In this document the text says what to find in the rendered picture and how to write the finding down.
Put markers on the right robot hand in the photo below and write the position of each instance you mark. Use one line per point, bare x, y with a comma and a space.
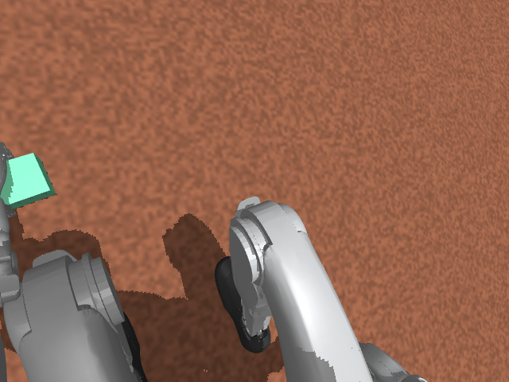
382, 367

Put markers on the right robot foot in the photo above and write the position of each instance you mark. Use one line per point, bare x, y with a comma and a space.
232, 304

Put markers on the left robot arm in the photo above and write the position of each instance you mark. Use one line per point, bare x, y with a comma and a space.
9, 276

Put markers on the small box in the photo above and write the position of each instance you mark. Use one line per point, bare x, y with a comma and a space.
26, 181

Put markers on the left robot hand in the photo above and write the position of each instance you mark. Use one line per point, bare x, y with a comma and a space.
5, 154

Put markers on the left robot foot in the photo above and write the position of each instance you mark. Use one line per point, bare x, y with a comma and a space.
134, 348

